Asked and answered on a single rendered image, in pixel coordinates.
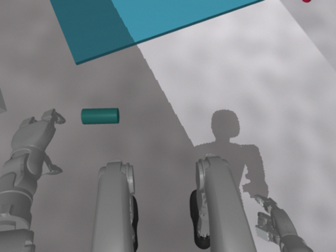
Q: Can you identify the right robot arm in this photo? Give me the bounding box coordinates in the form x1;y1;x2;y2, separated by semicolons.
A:
279;235;314;252

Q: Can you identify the left robot arm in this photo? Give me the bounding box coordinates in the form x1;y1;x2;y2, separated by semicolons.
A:
0;146;45;252

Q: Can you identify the left robot hand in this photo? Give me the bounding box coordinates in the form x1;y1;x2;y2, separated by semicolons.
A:
11;109;66;176

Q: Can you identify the right robot foot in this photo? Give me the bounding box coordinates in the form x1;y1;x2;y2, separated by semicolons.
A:
190;190;210;249

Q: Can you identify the right robot hand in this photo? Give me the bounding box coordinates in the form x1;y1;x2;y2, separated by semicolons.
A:
255;194;298;246

